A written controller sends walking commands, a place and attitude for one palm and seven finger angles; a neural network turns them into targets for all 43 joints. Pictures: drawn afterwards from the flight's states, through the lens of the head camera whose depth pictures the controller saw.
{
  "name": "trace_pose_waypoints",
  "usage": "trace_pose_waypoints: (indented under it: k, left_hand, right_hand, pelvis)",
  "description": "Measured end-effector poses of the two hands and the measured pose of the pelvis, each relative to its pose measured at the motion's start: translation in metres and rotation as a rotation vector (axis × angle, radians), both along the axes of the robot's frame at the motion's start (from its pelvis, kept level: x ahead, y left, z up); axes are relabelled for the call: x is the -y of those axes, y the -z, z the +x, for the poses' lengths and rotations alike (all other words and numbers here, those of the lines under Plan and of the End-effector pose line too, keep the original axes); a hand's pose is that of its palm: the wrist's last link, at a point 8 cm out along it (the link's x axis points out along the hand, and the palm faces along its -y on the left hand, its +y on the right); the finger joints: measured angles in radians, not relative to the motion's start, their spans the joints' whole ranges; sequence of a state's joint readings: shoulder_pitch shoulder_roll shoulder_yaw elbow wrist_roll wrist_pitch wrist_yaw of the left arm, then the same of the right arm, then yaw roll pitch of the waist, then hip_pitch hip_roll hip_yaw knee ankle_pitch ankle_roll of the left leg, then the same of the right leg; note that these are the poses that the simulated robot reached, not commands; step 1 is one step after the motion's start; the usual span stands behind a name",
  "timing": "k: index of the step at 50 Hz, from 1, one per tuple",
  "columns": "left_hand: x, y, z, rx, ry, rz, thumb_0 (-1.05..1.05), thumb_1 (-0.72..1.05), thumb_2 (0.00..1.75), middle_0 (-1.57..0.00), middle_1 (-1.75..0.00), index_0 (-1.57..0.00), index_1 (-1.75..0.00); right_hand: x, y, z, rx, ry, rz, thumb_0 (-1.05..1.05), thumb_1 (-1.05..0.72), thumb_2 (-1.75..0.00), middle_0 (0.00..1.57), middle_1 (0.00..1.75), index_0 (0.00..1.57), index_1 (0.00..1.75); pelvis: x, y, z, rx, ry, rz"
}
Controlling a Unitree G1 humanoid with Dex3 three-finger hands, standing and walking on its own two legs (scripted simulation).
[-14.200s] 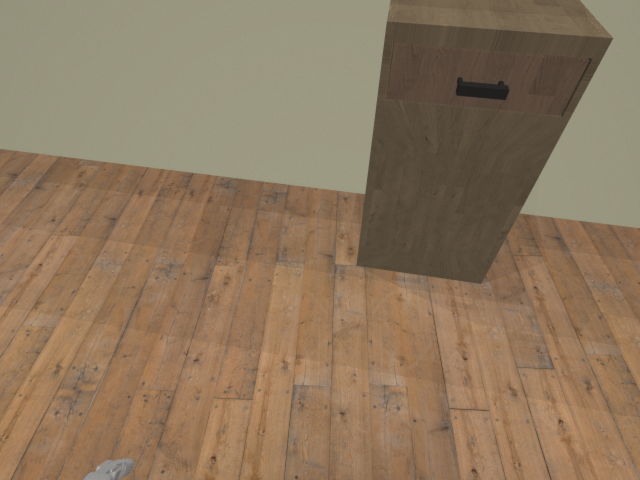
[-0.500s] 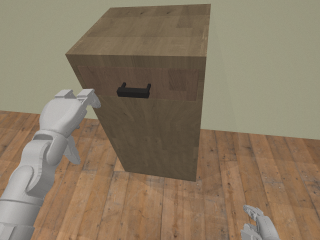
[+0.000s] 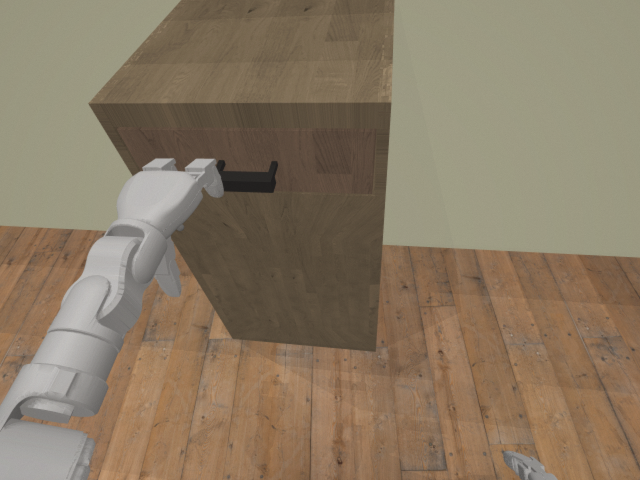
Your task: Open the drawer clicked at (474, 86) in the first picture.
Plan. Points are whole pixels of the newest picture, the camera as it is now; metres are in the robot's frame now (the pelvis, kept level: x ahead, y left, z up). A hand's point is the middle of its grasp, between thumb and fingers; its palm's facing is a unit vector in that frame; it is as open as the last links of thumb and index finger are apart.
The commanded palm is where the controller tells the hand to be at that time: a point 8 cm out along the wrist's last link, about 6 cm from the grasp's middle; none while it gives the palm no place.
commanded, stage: move the hooked fingers above the handle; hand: left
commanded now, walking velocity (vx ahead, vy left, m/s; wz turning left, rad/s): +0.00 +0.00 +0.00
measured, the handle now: (244, 173) +0.59 +0.20 +0.03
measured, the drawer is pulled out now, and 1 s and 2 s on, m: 0.00 0.00 0.00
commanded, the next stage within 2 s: none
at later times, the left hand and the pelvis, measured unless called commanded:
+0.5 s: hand (205, 204) +0.45 +0.21 +0.09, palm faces -0.13 -0.01 -0.99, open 13.9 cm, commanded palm +0.45 +0.21 +0.16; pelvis +0.02 +0.00 -0.01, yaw +0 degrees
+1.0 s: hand (246, 178) +0.53 +0.17 +0.07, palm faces -0.16 -0.02 -0.99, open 13.8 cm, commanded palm +0.53 +0.20 +0.14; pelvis +0.03 +0.00 -0.01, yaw -1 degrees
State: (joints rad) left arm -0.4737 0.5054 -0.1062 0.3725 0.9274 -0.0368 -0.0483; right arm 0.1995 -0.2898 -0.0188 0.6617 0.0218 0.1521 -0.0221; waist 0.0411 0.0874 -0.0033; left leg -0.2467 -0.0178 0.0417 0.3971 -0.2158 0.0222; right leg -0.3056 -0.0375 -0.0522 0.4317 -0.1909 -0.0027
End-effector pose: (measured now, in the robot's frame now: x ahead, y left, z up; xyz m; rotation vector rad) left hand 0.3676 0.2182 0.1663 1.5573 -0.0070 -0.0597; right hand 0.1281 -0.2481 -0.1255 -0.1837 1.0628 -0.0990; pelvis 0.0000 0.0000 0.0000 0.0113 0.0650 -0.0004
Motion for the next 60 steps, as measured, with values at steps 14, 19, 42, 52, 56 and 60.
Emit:
trace_pose_waypoints:
  k: [14,19,42,52,56,60]
  left_hand:
    - [-0.001,0.005,0.042,0.069,-0.001,0.000,0.00,-0.49,0.30,-0.32,-1.20,-0.32,-1.21]
    - [-0.008,0.002,0.054,0.028,-0.059,0.016,0.00,-0.49,0.30,-0.32,-1.20,-0.32,-1.21]
    - [0.006,0.022,0.138,-0.019,-0.127,0.049,0.00,-0.49,0.30,-0.31,-1.20,-0.31,-1.20]
    - [0.052,0.039,0.152,-0.074,0.117,-0.040,0.00,-0.49,0.30,-0.34,-1.20,-0.32,-1.20]
    - [0.050,0.041,0.151,0.004,0.118,-0.037,0.00,-0.49,0.30,-0.42,-1.22,-0.32,-1.20]
    - [0.049,0.041,0.152,0.059,0.072,-0.008,0.00,-0.49,0.30,-0.44,-1.22,-0.34,-1.22]
  right_hand:
    - [-0.003,0.002,0.001,-0.020,0.036,-0.014,0.01,-0.91,-0.90,0.20,0.30,0.20,0.30]
    - [-0.003,0.005,0.001,-0.039,0.044,-0.004,0.01,-0.91,-0.90,0.20,0.30,0.20,0.30]
    - [0.012,0.020,-0.078,-0.265,0.174,-0.037,0.01,-0.91,-0.90,0.20,0.30,0.20,0.30]
    - [0.024,0.010,-0.110,-0.317,0.232,-0.119,0.01,-0.91,-0.90,0.20,0.30,0.20,0.30]
    - [0.025,0.012,-0.114,-0.313,0.230,-0.122,0.01,-0.91,-0.90,0.20,0.30,0.20,0.30]
    - [0.022,0.017,-0.112,-0.293,0.233,-0.100,0.01,-0.91,-0.90,0.20,0.30,0.20,0.30]
  pelvis:
    - [-0.002,0.003,0.011,-0.048,0.009,-0.001]
    - [-0.004,0.003,0.017,-0.061,0.003,-0.004]
    - [-0.004,0.013,0.026,-0.177,0.019,-0.007]
    - [-0.003,0.015,0.027,-0.199,0.015,-0.014]
    - [-0.004,0.019,0.024,-0.216,0.022,-0.013]
    - [-0.004,0.020,0.018,-0.225,0.030,-0.011]
